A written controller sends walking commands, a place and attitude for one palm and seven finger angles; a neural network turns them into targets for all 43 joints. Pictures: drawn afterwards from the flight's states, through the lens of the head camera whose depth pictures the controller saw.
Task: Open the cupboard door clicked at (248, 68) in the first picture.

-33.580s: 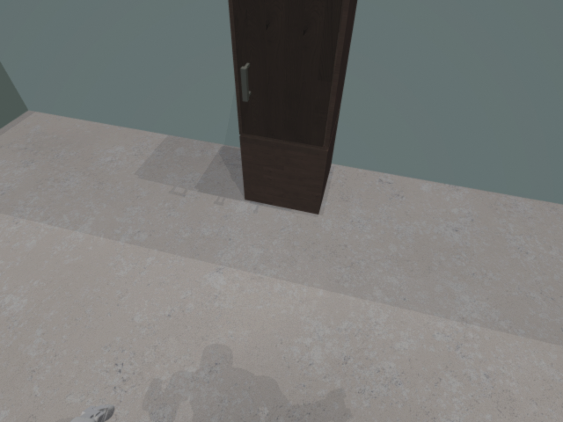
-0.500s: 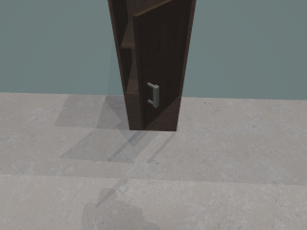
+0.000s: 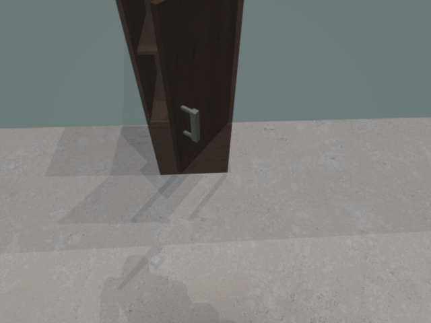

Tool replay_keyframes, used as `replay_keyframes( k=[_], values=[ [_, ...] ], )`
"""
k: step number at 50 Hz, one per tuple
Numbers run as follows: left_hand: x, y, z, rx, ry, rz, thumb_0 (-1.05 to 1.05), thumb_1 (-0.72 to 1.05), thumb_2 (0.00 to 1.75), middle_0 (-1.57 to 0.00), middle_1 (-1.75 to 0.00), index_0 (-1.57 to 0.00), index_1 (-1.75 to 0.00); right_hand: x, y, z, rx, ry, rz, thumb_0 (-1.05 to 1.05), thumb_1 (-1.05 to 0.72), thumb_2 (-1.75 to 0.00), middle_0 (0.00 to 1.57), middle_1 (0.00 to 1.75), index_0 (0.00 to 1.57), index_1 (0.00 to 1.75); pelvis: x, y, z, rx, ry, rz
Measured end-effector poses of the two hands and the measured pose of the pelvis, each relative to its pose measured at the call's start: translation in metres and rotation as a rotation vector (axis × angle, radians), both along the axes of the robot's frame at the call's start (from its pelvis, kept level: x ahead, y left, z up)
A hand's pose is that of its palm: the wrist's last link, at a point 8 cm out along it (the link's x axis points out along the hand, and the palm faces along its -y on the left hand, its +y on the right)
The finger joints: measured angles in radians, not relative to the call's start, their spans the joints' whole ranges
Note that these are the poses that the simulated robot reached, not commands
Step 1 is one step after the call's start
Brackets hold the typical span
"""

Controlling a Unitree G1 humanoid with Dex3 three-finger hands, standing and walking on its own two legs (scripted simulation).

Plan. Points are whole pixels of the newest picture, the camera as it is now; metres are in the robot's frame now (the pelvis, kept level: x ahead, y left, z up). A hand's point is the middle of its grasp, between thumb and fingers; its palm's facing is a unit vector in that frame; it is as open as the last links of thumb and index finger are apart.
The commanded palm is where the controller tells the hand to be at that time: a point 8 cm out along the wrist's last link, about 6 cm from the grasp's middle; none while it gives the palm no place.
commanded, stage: walk to a spot facing it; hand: left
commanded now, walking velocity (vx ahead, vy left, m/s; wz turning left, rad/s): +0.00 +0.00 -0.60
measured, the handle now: (190, 123) +0.67 +0.12 -0.10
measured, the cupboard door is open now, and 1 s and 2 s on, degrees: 53 53 53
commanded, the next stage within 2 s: none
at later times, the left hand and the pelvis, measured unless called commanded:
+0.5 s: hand out of the picture +0.12 +0.14 -0.16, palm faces -0.25 -0.93 -0.29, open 7.4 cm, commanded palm none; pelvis +0.00 -0.04 +0.00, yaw -18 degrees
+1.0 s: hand (187, 283) +0.22 +0.08 -0.16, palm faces -0.57 -0.79 -0.23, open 7.4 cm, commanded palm none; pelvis +0.02 -0.04 +0.00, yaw -37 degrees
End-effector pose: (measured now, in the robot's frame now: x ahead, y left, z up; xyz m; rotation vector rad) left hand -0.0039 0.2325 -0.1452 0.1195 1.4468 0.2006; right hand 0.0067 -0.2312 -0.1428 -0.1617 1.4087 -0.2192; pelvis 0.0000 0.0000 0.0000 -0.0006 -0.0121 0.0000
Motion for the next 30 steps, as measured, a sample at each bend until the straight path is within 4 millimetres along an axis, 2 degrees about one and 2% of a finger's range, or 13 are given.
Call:
replay_keyframes(
  k=[4,8,12,15,18,23,30],
  values=[
    [0.027,0.011,0.001,0.016,-0.033,-0.056,0.00,0.90,0.90,-0.20,-0.30,-0.20,-0.30,-0.003,-0.005,0.002,-0.022,-0.031,-0.027,0.00,-0.91,-0.90,0.20,0.30,0.20,0.30,-0.002,0.002,-0.001,0.012,0.013,-0.055],
    [0.065,0.014,0.012,0.043,-0.092,-0.125,0.00,0.91,0.90,-0.20,-0.30,-0.20,-0.30,-0.012,-0.012,0.002,-0.019,-0.040,-0.049,0.00,-0.91,-0.90,0.20,0.30,0.20,0.30,-0.005,-0.002,0.002,0.012,0.016,-0.102],
    [0.102,0.004,0.022,0.071,-0.164,-0.202,0.00,0.91,0.90,-0.20,-0.30,-0.19,-0.30,-0.017,-0.027,-0.006,-0.001,-0.046,-0.082,0.00,-0.91,-0.90,0.20,0.30,0.21,0.30,-0.005,-0.015,-0.001,0.008,0.016,-0.152],
    [0.123,-0.009,0.020,0.100,-0.215,-0.259,0.00,0.91,0.90,-0.20,-0.30,-0.20,-0.30,-0.018,-0.045,-0.019,0.013,-0.069,-0.127,0.00,-0.91,-0.90,0.21,0.30,0.21,0.30,-0.003,-0.030,-0.012,0.020,0.015,-0.190],
    [0.130,-0.022,0.023,0.109,-0.224,-0.294,0.00,0.91,0.90,-0.20,-0.30,-0.20,-0.30,-0.013,-0.061,-0.019,0.005,-0.088,-0.164,0.01,-0.91,-0.90,0.20,0.30,0.21,0.30,-0.004,-0.037,-0.011,0.018,0.008,-0.220],
    [0.128,-0.040,0.025,0.089,-0.176,-0.344,0.00,0.90,0.90,-0.20,-0.30,-0.20,-0.30,0.008,-0.080,0.002,-0.028,-0.178,-0.208,0.01,-0.91,-0.90,0.20,0.30,0.20,0.30,-0.003,-0.042,0.001,0.033,0.015,-0.290],
    [0.135,-0.051,0.015,0.025,-0.140,-0.397,0.00,0.90,0.90,-0.21,-0.30,-0.20,-0.30,0.031,-0.083,0.024,-0.079,-0.274,-0.254,0.01,-0.91,-0.90,0.20,0.30,0.20,0.30,0.007,-0.038,0.004,0.024,0.029,-0.373]
  ],
)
